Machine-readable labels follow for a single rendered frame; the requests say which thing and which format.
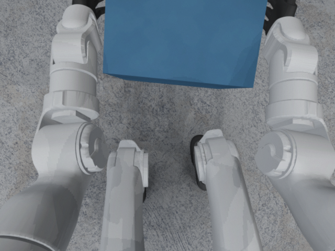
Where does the carton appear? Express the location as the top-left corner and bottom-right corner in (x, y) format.
(103, 0), (267, 89)

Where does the right robot forearm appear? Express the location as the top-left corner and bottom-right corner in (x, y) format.
(262, 16), (332, 144)

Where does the right robot thigh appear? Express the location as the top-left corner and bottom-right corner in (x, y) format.
(194, 136), (263, 251)

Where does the left robot forearm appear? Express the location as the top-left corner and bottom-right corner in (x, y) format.
(31, 4), (102, 166)

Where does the left robot upper arm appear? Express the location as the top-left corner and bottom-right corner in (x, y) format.
(0, 122), (109, 251)

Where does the robot left hand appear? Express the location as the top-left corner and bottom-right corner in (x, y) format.
(72, 0), (105, 19)

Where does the robot right shin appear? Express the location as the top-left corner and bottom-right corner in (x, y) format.
(200, 129), (241, 183)

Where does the robot right hand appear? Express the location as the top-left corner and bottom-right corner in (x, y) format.
(263, 0), (297, 35)

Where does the right robot upper arm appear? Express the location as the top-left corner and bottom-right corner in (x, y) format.
(255, 129), (335, 251)

